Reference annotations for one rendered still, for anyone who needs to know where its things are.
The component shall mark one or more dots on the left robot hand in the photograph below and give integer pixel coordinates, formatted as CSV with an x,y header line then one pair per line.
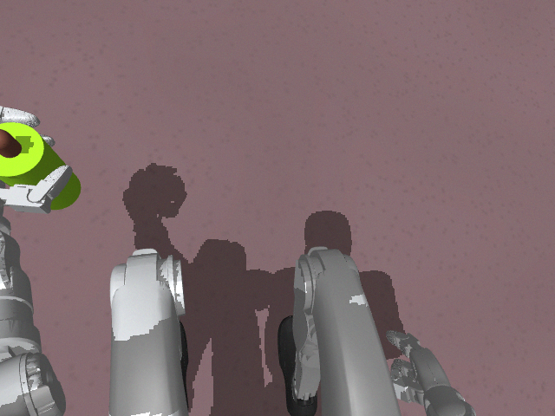
x,y
32,198

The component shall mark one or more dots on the left robot arm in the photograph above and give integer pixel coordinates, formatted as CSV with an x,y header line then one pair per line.
x,y
28,384

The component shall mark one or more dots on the bottle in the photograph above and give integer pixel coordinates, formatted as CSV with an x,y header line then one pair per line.
x,y
26,158

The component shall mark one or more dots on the right robot hand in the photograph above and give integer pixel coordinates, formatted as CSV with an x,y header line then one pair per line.
x,y
412,379

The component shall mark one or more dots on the right robot arm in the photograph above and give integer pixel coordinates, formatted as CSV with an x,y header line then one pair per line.
x,y
446,401

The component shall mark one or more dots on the right robot foot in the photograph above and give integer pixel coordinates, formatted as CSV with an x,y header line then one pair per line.
x,y
287,355

